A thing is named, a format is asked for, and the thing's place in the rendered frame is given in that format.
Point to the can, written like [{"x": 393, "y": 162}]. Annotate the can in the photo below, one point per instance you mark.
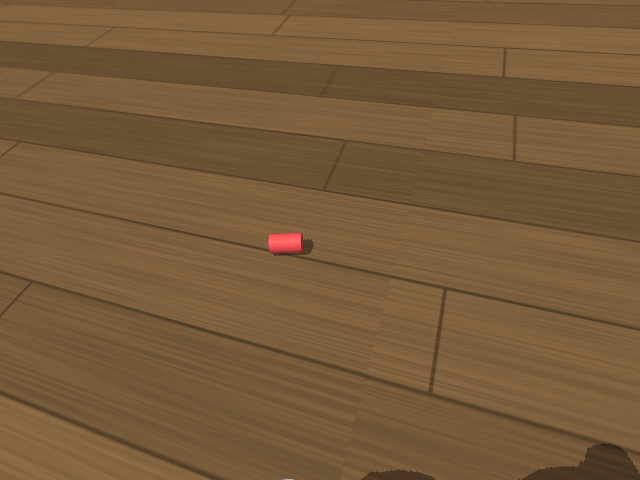
[{"x": 286, "y": 243}]

